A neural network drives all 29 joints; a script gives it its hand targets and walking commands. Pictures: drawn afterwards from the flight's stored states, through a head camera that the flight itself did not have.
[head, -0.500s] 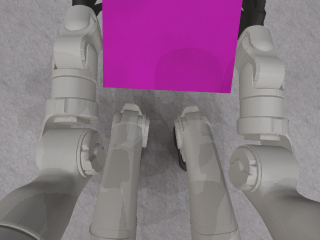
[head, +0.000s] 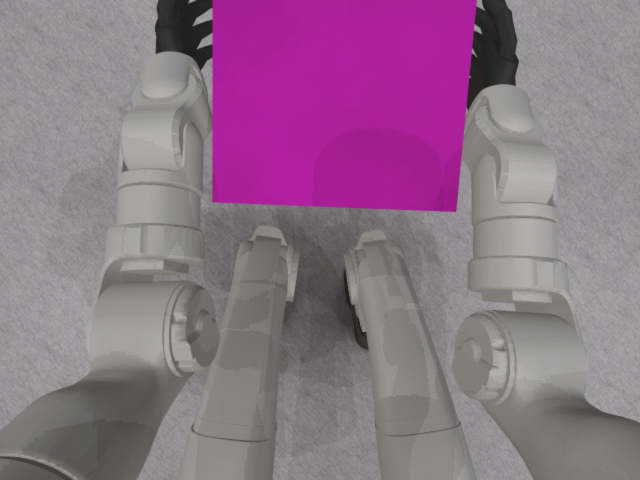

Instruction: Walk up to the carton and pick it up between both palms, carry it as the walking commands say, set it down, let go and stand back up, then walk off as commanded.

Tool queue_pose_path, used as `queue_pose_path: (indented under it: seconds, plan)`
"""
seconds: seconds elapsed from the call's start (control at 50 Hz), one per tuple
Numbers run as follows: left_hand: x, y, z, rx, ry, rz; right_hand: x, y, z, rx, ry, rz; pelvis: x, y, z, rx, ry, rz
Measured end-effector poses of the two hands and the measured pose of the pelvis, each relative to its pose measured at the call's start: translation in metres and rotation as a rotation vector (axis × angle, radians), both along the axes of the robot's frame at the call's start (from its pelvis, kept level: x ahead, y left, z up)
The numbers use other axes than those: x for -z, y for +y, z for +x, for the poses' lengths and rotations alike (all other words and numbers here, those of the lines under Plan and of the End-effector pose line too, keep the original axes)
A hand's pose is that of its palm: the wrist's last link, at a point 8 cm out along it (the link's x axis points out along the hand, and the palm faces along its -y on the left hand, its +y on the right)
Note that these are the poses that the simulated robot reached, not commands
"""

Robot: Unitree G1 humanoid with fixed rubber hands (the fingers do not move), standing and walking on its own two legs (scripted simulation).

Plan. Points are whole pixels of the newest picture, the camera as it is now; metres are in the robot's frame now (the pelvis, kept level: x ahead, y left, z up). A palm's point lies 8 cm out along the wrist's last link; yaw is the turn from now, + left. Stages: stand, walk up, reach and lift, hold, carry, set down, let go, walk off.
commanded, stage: reach and lift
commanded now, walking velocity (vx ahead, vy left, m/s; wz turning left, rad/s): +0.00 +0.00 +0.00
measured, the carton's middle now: (330, 111) +0.48 -0.01 -0.13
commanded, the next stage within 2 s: none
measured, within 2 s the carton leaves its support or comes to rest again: neither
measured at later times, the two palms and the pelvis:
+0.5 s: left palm (150, 36) +0.50 +0.14 +0.01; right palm (528, 73) +0.47 -0.16 +0.01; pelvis +0.01 +0.00 +0.06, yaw +0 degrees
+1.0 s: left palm out of the picture +0.48 +0.15 +0.13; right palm out of the picture +0.46 -0.15 +0.13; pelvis +0.07 +0.00 +0.13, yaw +1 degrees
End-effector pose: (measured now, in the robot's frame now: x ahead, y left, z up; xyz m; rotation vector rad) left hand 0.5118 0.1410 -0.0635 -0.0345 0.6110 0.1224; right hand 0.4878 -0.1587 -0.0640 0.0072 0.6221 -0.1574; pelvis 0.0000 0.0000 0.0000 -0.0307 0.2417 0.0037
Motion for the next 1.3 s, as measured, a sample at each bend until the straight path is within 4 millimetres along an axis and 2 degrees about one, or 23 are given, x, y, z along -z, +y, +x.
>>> queue_pose_path:
  seconds: [0.54, 0.74, 0.9, 1.06, 1.16, 1.3]
  plan:
    - [-0.076, 0.002, -0.018, 0.004, -0.001, 0.002, -0.077, 0.002, -0.018, -0.006, 0.0, -0.009, -0.066, 0.001, 0.013, -0.01, -0.082, -0.003]
    - [-0.114, 0.002, -0.025, 0.001, 0.002, 0.004, -0.115, 0.001, -0.024, -0.01, 0.003, -0.007, -0.09, 0.0, 0.023, -0.013, -0.075, 0.0]
    - [-0.159, 0.004, -0.033, 0.004, 0.043, 0.016, -0.161, 0.003, -0.028, -0.015, 0.045, 0.007, -0.113, -0.003, 0.054, -0.009, 0.049, 0.01]
    - [-0.205, 0.007, -0.036, 0.0, 0.063, 0.013, -0.204, 0.005, -0.031, -0.015, 0.066, 0.024, -0.147, -0.004, 0.086, -0.013, 0.022, 0.017]
    - [-0.217, 0.009, -0.036, 0.005, 0.076, 0.024, -0.215, 0.007, -0.03, -0.02, 0.079, 0.023, -0.164, -0.002, 0.103, -0.009, 0.0, 0.02]
    - [-0.219, 0.01, -0.041, 0.011, 0.089, 0.026, -0.219, 0.008, -0.036, -0.017, 0.093, 0.02, -0.184, 0.0, 0.125, -0.006, -0.013, 0.022]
